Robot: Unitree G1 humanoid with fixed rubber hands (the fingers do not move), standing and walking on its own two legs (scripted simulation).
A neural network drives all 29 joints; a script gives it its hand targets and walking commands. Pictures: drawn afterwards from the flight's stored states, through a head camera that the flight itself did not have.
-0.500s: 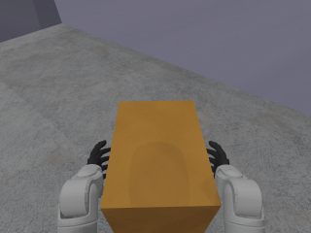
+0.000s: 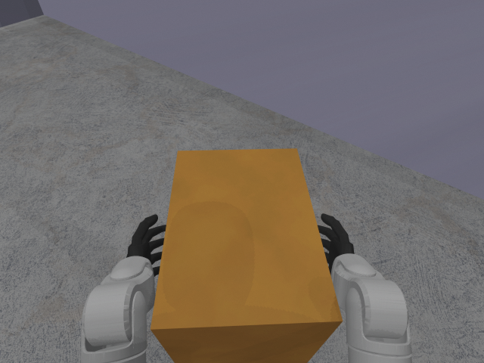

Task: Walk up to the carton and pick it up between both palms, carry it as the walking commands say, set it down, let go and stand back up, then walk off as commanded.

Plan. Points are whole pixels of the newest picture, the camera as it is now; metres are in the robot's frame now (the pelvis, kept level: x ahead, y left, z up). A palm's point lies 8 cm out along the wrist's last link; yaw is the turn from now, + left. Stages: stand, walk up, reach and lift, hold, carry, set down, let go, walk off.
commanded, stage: carry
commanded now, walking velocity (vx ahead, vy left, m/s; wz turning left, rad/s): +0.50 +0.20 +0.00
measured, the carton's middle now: (240, 264) +0.30 -0.01 -0.01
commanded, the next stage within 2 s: none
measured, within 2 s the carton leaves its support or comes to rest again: neither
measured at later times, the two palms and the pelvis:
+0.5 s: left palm (112, 124) +0.57 +0.25 +0.09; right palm (252, 119) +0.60 -0.04 +0.08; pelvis +0.32 +0.08 +0.00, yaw +4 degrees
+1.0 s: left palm (114, 75) +0.76 +0.29 +0.09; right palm (232, 78) +0.76 +0.00 +0.09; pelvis +0.50 +0.14 +0.00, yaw +1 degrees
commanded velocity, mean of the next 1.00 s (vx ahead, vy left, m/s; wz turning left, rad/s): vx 0.14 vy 0.06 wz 0.00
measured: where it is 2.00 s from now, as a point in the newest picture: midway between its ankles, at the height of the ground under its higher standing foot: (195, 309)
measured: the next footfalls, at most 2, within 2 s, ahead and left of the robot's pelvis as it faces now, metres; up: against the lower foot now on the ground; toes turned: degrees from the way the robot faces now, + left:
right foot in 0.20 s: +0.31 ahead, -0.06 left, +0.00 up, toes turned -12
left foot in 0.56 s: +0.51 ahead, +0.23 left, +0.00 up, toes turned +12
